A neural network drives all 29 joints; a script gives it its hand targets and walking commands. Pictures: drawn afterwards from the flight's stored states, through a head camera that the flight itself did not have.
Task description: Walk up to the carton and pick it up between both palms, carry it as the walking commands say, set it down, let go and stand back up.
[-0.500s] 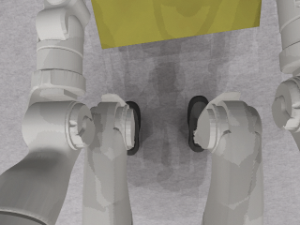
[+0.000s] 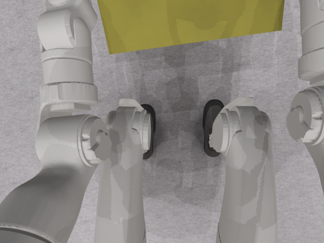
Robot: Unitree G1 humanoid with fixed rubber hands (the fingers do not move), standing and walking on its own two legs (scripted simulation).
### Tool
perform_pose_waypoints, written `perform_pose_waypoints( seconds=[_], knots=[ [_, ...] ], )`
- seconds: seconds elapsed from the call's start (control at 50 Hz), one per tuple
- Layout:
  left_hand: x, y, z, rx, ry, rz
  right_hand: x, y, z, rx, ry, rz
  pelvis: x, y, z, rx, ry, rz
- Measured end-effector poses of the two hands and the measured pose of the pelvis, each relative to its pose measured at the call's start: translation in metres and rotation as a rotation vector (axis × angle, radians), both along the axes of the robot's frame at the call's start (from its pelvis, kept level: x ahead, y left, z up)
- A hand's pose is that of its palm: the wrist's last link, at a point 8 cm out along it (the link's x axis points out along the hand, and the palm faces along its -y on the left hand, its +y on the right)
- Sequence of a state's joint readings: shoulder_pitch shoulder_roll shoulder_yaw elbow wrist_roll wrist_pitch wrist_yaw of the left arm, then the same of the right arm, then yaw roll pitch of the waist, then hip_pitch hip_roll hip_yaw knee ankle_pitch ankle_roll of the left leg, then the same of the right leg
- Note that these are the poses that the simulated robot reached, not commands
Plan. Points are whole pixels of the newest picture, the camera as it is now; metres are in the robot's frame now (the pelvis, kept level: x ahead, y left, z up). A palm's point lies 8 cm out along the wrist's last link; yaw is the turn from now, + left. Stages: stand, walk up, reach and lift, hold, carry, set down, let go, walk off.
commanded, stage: reach and lift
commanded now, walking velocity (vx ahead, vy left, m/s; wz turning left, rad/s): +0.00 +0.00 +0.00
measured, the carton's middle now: out of the picture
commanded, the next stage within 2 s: none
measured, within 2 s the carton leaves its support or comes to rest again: neither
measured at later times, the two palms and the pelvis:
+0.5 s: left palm out of the picture +0.53 +0.17 -0.05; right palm out of the picture +0.55 -0.18 -0.06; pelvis -0.01 +0.00 +0.05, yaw -1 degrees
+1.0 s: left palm out of the picture +0.51 +0.17 +0.02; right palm out of the picture +0.53 -0.18 +0.01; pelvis -0.01 +0.00 +0.10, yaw -1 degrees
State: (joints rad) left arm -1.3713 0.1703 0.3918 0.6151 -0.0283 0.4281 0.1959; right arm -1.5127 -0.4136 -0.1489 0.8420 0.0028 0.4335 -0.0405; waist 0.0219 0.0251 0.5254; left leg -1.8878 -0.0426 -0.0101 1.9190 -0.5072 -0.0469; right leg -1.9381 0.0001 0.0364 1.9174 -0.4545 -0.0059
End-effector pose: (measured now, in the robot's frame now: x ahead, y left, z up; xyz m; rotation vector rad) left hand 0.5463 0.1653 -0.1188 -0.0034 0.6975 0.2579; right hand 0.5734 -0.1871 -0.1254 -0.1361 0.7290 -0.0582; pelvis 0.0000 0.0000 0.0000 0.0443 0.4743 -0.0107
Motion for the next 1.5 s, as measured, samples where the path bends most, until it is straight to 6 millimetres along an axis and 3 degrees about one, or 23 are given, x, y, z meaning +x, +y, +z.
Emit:
perform_pose_waypoints(
  seconds=[0.9,1.5],
  knots=[
    [-0.035,0.004,0.122,0.015,-0.032,0.0,-0.038,0.006,0.119,0.017,-0.019,-0.034,-0.014,0.001,0.086,-0.012,-0.112,-0.017],
    [-0.066,0.006,0.207,0.014,-0.041,0.017,-0.067,0.008,0.2,0.03,-0.021,-0.038,-0.007,-0.004,0.153,-0.013,-0.218,-0.025]
  ],
)
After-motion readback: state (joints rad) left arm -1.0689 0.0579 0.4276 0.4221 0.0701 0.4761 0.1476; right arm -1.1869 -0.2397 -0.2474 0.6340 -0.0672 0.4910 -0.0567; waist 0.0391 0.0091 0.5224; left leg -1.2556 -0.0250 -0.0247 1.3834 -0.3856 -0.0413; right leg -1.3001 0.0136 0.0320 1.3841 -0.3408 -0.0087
